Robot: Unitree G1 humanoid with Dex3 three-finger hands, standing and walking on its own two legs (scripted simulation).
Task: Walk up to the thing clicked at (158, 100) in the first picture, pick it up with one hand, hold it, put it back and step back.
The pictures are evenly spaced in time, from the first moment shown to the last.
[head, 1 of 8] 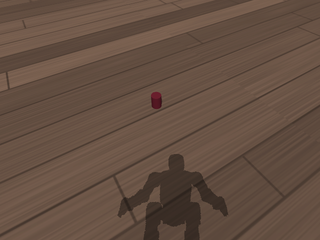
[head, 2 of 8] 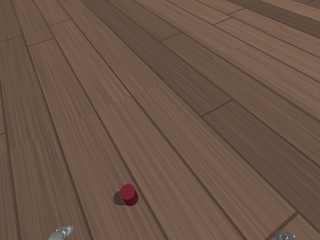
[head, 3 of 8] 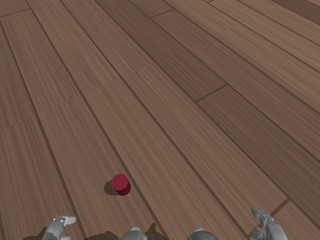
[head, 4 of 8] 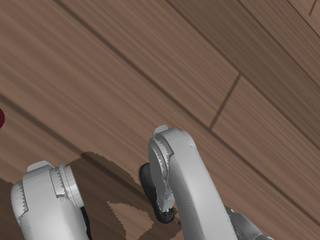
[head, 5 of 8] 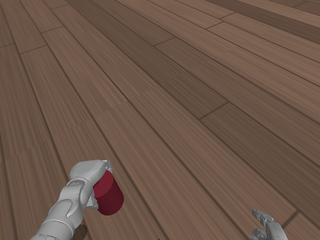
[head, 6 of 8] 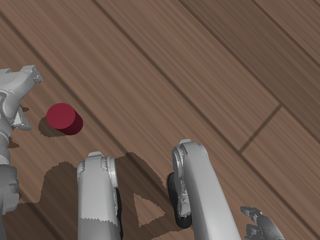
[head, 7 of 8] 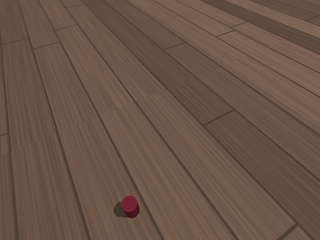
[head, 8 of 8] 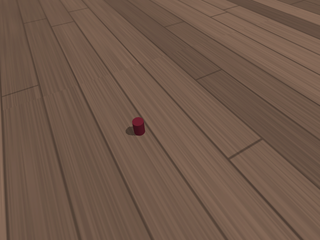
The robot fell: no
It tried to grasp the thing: yes
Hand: left
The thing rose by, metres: 0.59
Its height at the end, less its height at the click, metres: +0.00
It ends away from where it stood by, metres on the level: 0.04
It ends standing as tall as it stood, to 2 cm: yes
